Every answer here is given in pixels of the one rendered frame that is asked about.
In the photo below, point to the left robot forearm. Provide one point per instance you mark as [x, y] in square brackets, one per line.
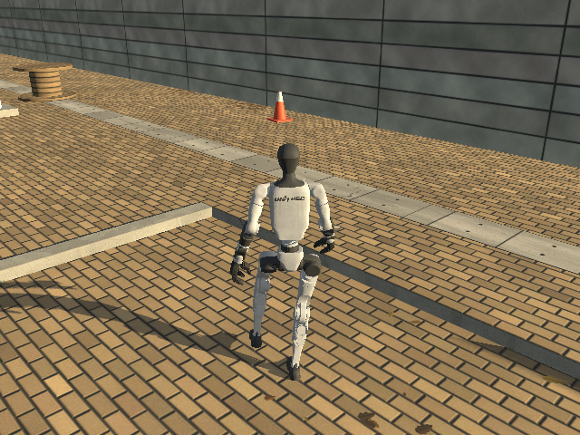
[243, 245]

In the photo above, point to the right robot forearm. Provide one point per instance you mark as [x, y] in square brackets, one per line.
[329, 234]

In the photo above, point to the right robot upper arm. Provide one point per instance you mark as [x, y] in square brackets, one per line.
[317, 191]

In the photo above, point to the left robot upper arm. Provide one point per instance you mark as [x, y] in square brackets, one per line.
[255, 208]

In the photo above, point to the robot left foot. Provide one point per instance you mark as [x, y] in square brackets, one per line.
[255, 340]

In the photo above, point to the robot left hand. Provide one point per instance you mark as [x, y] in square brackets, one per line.
[234, 271]

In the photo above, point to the robot right hand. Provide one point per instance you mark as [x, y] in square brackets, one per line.
[326, 249]

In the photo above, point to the humanoid robot torso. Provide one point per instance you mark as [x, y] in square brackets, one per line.
[289, 214]

